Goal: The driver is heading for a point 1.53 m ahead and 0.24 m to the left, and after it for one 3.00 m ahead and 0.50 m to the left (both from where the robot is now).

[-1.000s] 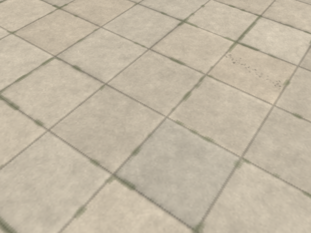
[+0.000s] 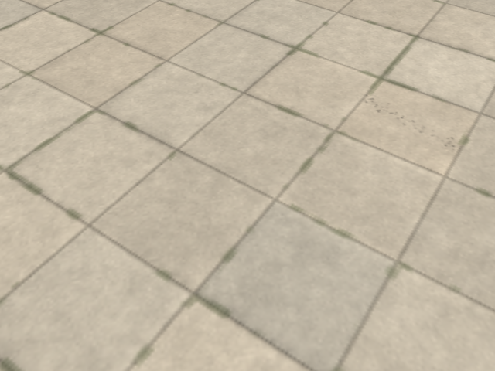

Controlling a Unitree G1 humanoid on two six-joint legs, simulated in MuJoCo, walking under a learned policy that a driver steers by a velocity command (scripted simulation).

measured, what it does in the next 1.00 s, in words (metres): walks ahead: right foot, then left foot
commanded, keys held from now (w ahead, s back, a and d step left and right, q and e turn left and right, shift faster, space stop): w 1.00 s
